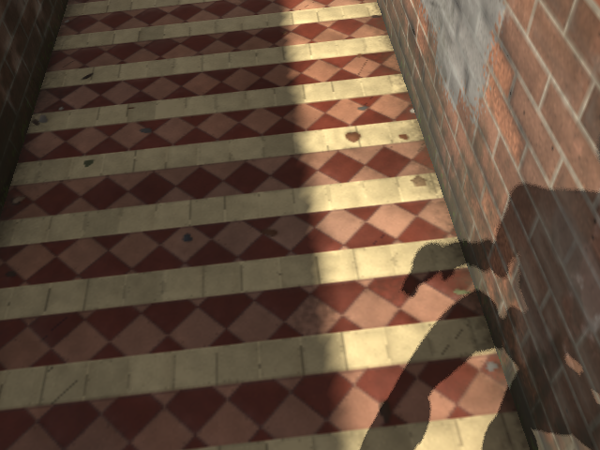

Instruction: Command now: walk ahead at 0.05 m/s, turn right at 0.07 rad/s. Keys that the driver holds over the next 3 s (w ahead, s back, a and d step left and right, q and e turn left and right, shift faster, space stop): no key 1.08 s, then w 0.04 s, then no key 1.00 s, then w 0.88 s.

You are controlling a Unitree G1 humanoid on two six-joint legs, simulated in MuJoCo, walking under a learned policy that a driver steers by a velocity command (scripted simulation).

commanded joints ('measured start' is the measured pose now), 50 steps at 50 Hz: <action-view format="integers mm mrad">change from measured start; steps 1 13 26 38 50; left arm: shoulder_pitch -33 12 46 67 97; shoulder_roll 155 155 169 161 140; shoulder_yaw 39 18 22 20 15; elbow -24 90 260 345 383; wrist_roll -6 -18 -22 -23 -24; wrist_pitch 2 -53 -46 -48 -53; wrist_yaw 7 -18 -13 -6 -4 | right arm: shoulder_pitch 41 11 63 90 109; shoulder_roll -61 -89 -94 -90 -79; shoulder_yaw -13 5 2 0 -1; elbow -29 -23 38 88 126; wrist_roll -2 -11 -7 -6 -4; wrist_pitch -1 12 22 26 28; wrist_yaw -6 -29 -34 -40 -45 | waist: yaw -17 -1 3 4 3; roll -185 -8 -45 -41 -50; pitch -145 -103 -75 -49 -38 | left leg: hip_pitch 139 202 203 190 187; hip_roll -25 22 15 6 -4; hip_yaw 36 -85 -102 -111 -110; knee -242 -308 -345 -381 -391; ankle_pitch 228 457 456 377 349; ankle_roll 6 156 172 175 178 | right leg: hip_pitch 65 16 51 40 25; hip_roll -177 -59 -69 -75 -77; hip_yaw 111 30 15 0 -10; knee -57 10 -31 -57 -70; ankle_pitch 482 125 132 89 71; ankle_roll -138 46 78 88 91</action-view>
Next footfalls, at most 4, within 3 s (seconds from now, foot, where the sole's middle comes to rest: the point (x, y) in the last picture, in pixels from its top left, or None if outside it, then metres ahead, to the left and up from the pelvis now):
0.06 left None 0.07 0.14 -0.78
2.84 left None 0.43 0.16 -0.78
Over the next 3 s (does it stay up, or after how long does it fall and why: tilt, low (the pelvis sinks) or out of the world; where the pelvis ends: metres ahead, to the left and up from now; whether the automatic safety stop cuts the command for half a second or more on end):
stays up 0.36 0.08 0.00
